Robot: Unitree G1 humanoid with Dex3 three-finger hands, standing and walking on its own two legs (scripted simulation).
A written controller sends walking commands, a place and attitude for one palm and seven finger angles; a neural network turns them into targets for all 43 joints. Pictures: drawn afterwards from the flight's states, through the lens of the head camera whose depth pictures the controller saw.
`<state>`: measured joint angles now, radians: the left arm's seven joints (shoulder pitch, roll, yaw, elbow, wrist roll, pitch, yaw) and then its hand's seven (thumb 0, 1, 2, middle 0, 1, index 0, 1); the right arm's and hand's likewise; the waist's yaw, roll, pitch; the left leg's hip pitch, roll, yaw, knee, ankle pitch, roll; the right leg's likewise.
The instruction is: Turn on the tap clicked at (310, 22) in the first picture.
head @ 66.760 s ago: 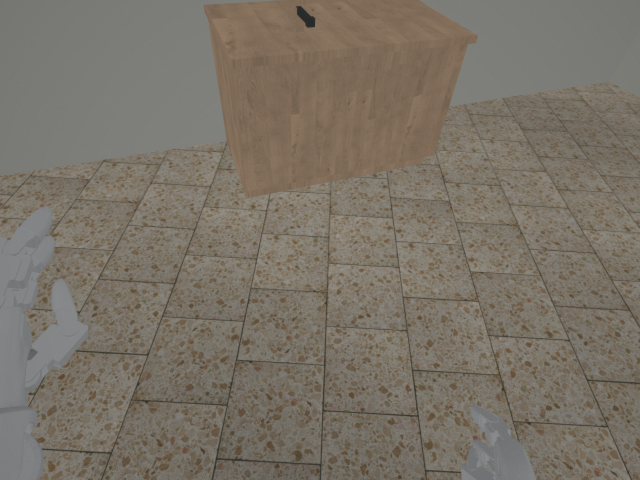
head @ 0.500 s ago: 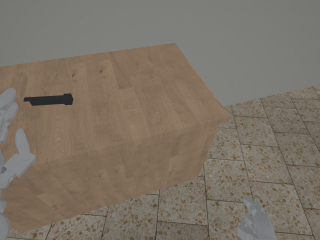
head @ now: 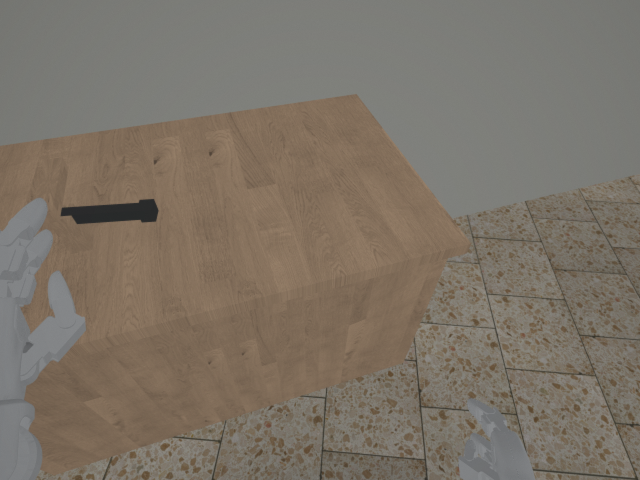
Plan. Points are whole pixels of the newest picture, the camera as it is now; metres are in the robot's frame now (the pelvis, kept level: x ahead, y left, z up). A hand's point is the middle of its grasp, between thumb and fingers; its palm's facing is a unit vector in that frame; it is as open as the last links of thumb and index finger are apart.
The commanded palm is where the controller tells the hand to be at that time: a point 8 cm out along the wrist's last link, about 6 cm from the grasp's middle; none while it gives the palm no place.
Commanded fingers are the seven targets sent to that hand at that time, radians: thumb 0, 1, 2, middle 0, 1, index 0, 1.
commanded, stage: come to a stop and stand still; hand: left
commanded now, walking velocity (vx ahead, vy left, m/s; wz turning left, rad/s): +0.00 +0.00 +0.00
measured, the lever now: (147, 210) +0.52 +0.35 +0.00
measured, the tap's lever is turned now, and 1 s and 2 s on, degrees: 79 79 79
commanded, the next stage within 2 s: look again from close up in 0.10 s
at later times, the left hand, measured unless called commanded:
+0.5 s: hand (47, 309) +0.23 +0.29 +0.15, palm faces +0.40 -0.82 -0.41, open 7.5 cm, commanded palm +0.16 +0.30 +0.17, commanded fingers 0.00 0.90 0.90 -0.20 -0.30 -0.20 -0.30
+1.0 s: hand (92, 275) +0.26 +0.26 +0.16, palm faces +0.42 -0.84 -0.34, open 7.5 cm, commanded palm +0.20 +0.29 +0.17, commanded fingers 0.00 0.90 0.90 -0.20 -0.30 -0.20 -0.30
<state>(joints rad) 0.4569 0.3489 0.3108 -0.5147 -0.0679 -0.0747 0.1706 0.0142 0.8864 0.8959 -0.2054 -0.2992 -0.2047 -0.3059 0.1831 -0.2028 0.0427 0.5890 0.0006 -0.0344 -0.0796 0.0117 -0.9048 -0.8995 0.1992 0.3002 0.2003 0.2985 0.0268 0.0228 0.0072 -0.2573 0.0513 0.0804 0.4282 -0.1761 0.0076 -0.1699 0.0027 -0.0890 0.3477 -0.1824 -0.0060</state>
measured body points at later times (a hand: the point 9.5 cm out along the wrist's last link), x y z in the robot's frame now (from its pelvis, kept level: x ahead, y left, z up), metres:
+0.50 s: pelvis +0.00 +0.02 +0.00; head +0.04 +0.05 +0.44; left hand +0.20 +0.33 +0.17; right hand +0.17 -0.20 -0.08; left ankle +0.03 +0.11 -0.74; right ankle +0.00 -0.11 -0.74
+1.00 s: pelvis +0.04 +0.01 -0.01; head +0.06 +0.02 +0.44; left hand +0.23 +0.30 +0.18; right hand +0.22 -0.22 -0.09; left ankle +0.03 +0.11 -0.74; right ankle +0.00 -0.11 -0.74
